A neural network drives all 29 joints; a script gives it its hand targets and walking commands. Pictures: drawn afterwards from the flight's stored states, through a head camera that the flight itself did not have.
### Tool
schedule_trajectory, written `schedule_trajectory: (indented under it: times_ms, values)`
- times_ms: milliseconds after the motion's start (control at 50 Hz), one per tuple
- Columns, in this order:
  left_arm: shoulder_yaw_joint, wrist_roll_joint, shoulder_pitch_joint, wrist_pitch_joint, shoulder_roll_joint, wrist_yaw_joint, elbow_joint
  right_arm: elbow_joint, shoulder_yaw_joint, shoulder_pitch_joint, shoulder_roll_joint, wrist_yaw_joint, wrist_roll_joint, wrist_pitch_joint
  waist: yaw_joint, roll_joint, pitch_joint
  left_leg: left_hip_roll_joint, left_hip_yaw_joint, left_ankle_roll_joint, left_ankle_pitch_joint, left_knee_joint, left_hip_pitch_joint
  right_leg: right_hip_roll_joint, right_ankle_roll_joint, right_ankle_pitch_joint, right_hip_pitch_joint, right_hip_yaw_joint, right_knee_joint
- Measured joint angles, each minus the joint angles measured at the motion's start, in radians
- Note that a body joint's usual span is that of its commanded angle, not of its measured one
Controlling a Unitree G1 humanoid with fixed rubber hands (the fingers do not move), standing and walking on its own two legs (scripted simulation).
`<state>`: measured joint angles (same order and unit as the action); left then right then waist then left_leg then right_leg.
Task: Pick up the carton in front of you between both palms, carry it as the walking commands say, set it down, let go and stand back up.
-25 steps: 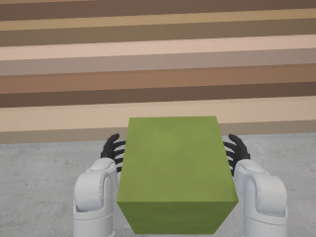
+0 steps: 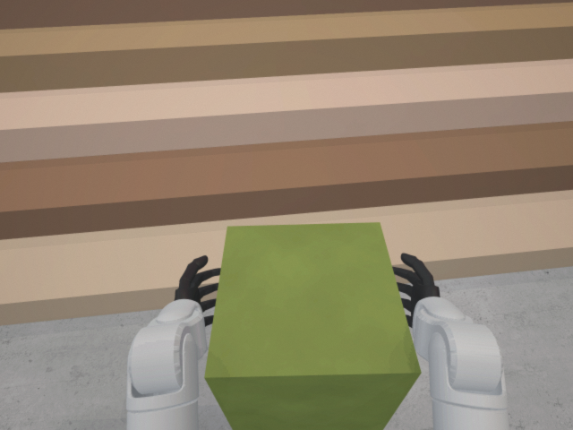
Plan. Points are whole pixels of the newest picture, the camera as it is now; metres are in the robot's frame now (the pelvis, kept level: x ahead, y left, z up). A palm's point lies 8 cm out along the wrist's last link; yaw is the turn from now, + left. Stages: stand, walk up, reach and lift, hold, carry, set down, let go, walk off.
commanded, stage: carry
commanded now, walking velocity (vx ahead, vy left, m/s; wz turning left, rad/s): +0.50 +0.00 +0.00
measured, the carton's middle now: (305, 335) +0.26 +0.00 -0.01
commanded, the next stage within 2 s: none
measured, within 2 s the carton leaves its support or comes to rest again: neither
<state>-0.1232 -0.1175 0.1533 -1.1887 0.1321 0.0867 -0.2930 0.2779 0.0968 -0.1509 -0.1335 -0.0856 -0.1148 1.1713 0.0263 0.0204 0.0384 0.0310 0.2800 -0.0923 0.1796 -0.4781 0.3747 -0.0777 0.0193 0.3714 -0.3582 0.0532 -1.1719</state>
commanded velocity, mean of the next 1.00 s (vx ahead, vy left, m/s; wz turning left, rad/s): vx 0.35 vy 0.00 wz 0.00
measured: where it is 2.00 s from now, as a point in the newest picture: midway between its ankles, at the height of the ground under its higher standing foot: (303, 108)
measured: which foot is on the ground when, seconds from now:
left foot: down 0.00-0.38, up 0.40-0.72, down 0.74-1.00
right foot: up 0.00-0.34, down 0.36-0.80, up 0.82-1.00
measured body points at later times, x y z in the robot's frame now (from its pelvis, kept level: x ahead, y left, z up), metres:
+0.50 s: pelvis +0.33 -0.04 -0.01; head +0.37 -0.05 +0.44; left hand +0.68 +0.14 +0.13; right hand +0.71 -0.16 +0.13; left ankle +0.20 +0.08 -0.63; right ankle +0.39 -0.10 -0.73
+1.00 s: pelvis +0.61 -0.01 +0.01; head +0.72 +0.00 +0.45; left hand +1.04 +0.12 +0.13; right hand +1.02 -0.18 +0.13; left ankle +0.57 +0.07 -0.73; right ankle +0.61 -0.11 -0.60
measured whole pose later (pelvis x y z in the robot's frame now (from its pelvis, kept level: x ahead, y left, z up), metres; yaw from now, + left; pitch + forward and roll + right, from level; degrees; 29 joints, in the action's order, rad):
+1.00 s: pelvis +0.61 -0.01 +0.01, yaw +1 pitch +6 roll -1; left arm -0.33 -0.09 0.90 -1.32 0.02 0.14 -0.04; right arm 0.04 0.31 -0.85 -0.03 -0.15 -0.05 1.28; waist 0.09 0.01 -0.13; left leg 0.01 0.10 -0.05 0.25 -0.38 0.23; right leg 0.02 0.04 0.46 -0.77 0.05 -1.38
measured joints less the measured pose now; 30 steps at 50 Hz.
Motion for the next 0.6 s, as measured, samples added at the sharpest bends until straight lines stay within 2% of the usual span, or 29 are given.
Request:
schedule_trajectory:
  times_ms: [100,200,280,340,360,380,420,460,520,600]
  values:
    - [0.034,-0.005,-0.017,0.032,-0.001,-0.001,-0.016,0.04,0.007,0.032,0.003,0.0,0.014,-0.026,0.009,-0.023,0.007,0.004,-0.026,0.017,0.013,0.151,-0.151,-0.016,-0.006,-0.117,-0.188,0.03,0.177]
    - [0.04,-0.004,-0.026,0.033,-0.002,0.003,-0.06,0.068,0.006,0.025,0.003,0.001,0.023,-0.027,-0.006,-0.019,0.035,0.004,-0.045,0.051,0.08,0.221,-0.298,-0.026,-0.021,-0.234,-0.243,0.069,0.442]
    - [0.01,0.018,0.026,0.005,0.0,0.017,-0.108,0.1,0.019,-0.038,-0.003,-0.002,0.026,-0.003,-0.021,-0.012,0.039,0.0,-0.051,0.087,0.173,0.217,-0.407,-0.012,0.0,-0.302,-0.226,0.114,0.583]
    - [-0.011,0.04,0.135,-0.023,-0.024,0.027,-0.092,0.106,0.035,-0.133,0.011,-0.018,0.03,0.031,-0.026,-0.021,0.032,0.015,-0.065,0.118,0.291,0.115,-0.455,0.019,0.028,-0.281,-0.163,0.147,0.646]
    - [-0.016,0.046,0.189,-0.03,-0.034,0.03,-0.061,0.094,0.04,-0.176,0.032,-0.026,0.034,0.045,-0.036,-0.034,0.027,0.037,-0.067,0.12,0.345,0.015,-0.441,0.033,0.04,-0.282,-0.145,0.154,0.637]
    - [-0.019,0.05,0.245,-0.035,-0.043,0.035,-0.019,0.066,0.048,-0.224,0.061,-0.03,0.042,0.059,-0.049,-0.054,0.017,0.066,-0.085,0.109,0.334,-0.14,-0.388,0.044,0.058,-0.254,-0.154,0.163,0.577]
    - [-0.026,0.061,0.353,-0.058,-0.065,0.052,0.067,-0.003,0.065,-0.321,0.11,-0.035,0.063,0.093,-0.071,-0.055,-0.012,0.047,-0.187,0.084,0.318,-0.501,-0.219,0.045,0.081,-0.186,-0.154,0.163,0.522]
    - [-0.037,0.078,0.436,-0.086,-0.092,0.064,0.126,-0.068,0.083,-0.417,0.137,-0.04,0.078,0.126,-0.08,-0.049,-0.043,0.02,-0.24,0.053,0.265,-0.729,-0.058,0.049,0.079,-0.17,-0.119,0.159,0.552]
    - [-0.066,0.099,0.534,-0.111,-0.125,0.076,0.187,-0.153,0.109,-0.547,0.149,-0.047,0.077,0.155,-0.086,-0.045,-0.071,0.022,-0.256,0.035,0.175,-0.771,0.127,0.062,0.08,-0.166,-0.057,0.15,0.632]
    - [-0.113,0.107,0.657,-0.125,-0.152,0.077,0.264,-0.243,0.139,-0.684,0.164,-0.05,0.066,0.167,-0.083,-0.039,-0.081,0.03,-0.25,0.049,0.126,-0.636,0.282,0.07,0.074,-0.143,0.02,0.136,0.708]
